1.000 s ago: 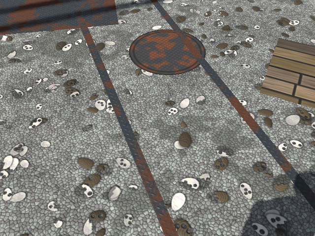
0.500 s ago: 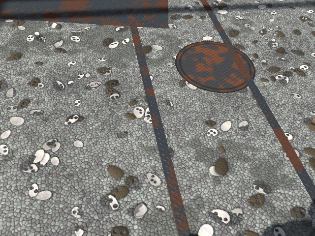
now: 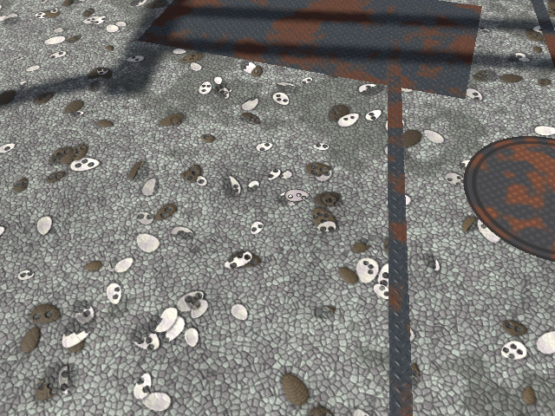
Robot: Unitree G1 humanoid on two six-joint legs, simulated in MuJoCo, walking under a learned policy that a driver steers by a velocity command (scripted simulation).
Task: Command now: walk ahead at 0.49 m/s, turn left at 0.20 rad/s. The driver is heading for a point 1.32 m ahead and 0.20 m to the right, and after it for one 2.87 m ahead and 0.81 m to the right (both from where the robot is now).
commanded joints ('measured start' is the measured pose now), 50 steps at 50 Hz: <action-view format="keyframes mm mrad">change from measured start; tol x32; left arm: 1 2 78 8 -34 -6 -22 -6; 35 -348 31 -15 -123 12 61 -37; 41 118 267 78 -20 35 49 -1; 50 -38 153 46 -20 -24 34 7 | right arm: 1 -20 -2 15 -63 -2 -4 13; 50 41 -31 10 14 -3 -4 -27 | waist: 1 -37 -110 29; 15 -150 178 -309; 35 -63 7 102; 42 93 -195 -337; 50 -57 -62 -7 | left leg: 1 -75 59 26 -121 109 -18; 12 334 -45 158 -599 93 51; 15 878 427 -613 -773 -56 247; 21 439 206 -133 -890 252 141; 34 610 224 161 -913 495 91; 38 706 236 230 -605 1005 62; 40 480 199 261 -153 779 25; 42 -110 -61 66 400 -261 -35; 50 -10 97 56 16 19 -99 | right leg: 1 7 -260 207 -217 163 -142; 12 143 -243 84 131 607 -76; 16 -533 -83 100 909 -260 -15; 31 -468 -119 50 398 226 13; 39 -113 42 -76 196 -11 -128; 42 527 -412 868 -35 -28 -385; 50 -18 -168 334 -136 324 -215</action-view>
